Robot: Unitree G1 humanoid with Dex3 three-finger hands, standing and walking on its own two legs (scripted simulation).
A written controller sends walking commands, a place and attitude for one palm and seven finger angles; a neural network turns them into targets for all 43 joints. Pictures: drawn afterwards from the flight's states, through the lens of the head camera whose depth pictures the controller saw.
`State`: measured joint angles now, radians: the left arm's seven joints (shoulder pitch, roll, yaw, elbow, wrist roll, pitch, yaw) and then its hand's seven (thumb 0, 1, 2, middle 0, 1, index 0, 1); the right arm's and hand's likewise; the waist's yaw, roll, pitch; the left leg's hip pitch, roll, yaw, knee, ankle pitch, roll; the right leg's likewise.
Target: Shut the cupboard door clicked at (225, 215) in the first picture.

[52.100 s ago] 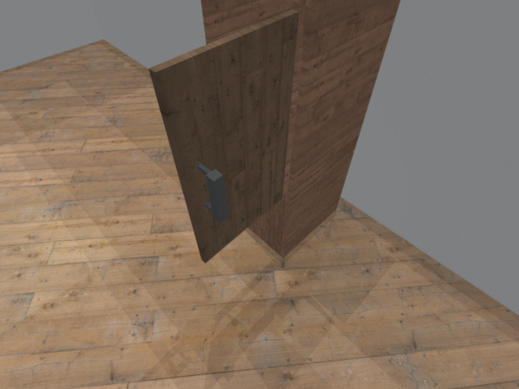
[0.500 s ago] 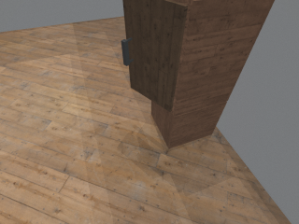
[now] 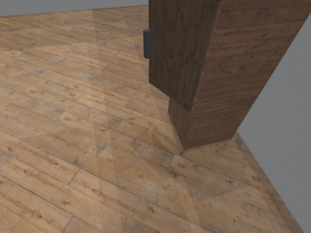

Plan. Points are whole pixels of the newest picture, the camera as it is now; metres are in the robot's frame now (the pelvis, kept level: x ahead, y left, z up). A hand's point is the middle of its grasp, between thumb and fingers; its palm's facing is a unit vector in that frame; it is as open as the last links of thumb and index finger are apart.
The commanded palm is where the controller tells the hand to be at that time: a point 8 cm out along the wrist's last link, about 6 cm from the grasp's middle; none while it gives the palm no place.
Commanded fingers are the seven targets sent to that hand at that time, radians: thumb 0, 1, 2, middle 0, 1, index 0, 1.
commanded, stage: walk to a spot facing it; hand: left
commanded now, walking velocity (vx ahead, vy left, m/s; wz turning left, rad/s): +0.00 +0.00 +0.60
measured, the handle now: (150, 43) +0.97 +0.07 -0.04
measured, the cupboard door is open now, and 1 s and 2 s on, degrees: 28 28 28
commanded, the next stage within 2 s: none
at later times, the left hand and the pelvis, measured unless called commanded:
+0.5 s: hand out of the picture +0.05 +0.22 -0.14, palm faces +0.27 -0.91 -0.32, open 7.4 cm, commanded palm none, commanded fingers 0.00 0.90 0.90 -0.20 -0.30 -0.20 -0.30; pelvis -0.02 -0.03 +0.00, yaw +17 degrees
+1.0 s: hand out of the picture -0.10 +0.18 -0.16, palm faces +0.60 -0.75 -0.27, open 7.4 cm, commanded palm none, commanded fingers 0.00 0.90 0.90 -0.20 -0.30 -0.20 -0.30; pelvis -0.01 -0.03 +0.00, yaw +37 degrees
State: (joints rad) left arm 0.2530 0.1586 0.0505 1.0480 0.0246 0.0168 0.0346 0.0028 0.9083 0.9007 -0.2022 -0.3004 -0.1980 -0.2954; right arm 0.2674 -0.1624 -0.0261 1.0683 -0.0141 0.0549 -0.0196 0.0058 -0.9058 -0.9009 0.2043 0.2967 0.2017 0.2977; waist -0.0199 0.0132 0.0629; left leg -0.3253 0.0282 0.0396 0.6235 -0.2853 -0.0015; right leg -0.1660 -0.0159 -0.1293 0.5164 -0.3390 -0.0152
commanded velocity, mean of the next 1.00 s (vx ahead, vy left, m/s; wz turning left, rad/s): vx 0.07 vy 0.00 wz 0.60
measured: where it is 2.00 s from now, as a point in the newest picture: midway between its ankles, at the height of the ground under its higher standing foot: outside the picture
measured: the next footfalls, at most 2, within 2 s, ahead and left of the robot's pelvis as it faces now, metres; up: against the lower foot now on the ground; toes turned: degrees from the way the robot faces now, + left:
right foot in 0.50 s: +0.04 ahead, -0.15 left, +0.00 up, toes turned +18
left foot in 0.84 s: -0.05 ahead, +0.10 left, +0.00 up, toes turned +35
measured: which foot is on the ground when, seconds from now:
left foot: down 0.00-0.48, up 0.50-0.82, down 0.84-1.00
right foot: down 0.00-0.08, up 0.10-0.48, down 0.50-0.82, up 0.84-1.00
